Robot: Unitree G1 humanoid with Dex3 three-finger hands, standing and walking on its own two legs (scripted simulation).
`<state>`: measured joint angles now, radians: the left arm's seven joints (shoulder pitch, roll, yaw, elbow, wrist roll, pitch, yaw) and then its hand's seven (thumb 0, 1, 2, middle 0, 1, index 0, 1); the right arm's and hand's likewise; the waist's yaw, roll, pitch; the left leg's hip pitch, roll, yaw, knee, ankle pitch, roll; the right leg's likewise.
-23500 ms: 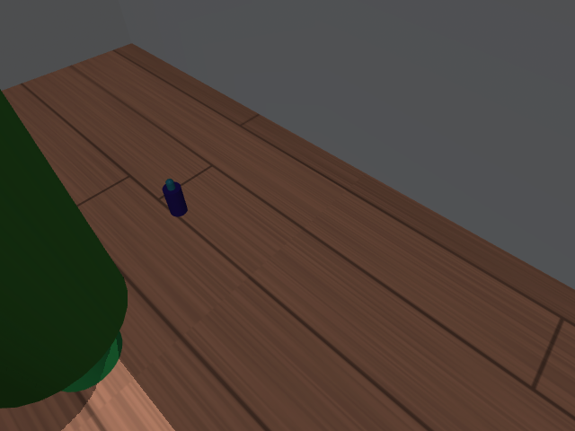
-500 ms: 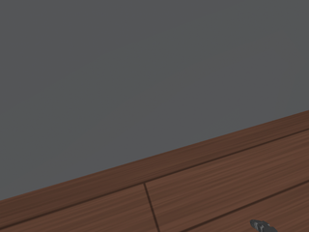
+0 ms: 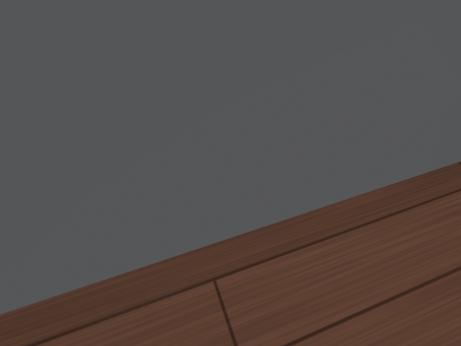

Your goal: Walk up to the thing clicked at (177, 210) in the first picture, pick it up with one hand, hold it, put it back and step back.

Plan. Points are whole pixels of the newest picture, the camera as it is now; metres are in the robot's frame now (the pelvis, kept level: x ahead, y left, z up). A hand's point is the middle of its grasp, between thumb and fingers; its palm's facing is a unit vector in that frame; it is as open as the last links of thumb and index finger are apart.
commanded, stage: stand
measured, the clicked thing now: out of the picture -0.59 +1.27 -0.68
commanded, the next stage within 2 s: walk up in 0.82 s
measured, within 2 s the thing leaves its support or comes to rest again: neither
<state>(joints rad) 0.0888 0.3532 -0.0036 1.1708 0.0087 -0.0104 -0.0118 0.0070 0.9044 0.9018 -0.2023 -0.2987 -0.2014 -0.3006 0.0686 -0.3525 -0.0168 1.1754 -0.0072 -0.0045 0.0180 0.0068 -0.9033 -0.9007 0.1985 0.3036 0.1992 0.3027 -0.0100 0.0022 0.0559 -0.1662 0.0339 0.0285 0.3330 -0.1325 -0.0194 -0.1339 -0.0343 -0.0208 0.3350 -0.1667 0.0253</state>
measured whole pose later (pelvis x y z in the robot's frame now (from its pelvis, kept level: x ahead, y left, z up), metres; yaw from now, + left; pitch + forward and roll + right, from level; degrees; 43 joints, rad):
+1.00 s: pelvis +0.00 -0.04 -0.01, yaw +12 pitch -1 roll +0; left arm 0.00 0.39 0.07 0.94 0.01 0.05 -0.03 0.01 0.91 0.90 -0.20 -0.30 -0.20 -0.30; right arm 0.18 -0.36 -0.07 1.02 -0.02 0.04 0.00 0.01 -0.90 -0.90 0.20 0.30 0.20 0.30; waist -0.03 -0.01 0.13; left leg -0.29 -0.01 -0.17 0.43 -0.14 -0.05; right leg -0.23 0.01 0.01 0.58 -0.41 -0.03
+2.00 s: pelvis +0.05 -0.09 -0.02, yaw +69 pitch -1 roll +1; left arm 0.28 0.45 0.07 0.72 0.04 0.00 -0.06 0.01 0.90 0.90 -0.20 -0.30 -0.20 -0.30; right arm 0.25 -0.43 -0.08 0.72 -0.02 0.05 0.07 0.01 -0.90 -0.90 0.20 0.30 0.20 0.30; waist 0.06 -0.02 0.12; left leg -0.37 0.04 0.01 0.73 -0.35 -0.01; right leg -0.24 -0.17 -0.29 0.62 -0.34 0.00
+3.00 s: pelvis +0.07 -0.07 -0.04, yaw +106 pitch -2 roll +0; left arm 0.25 0.39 0.03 0.85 0.03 -0.01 -0.02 0.01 0.90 0.90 -0.20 -0.30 -0.20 -0.30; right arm 0.20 -0.42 -0.05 0.83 0.00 0.02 -0.02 0.01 -0.90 -0.90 0.20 0.30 0.20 0.30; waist 0.03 0.00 0.12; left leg -0.50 -0.07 -0.09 1.03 -0.51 0.02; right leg -0.35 -0.09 -0.08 0.80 -0.41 0.00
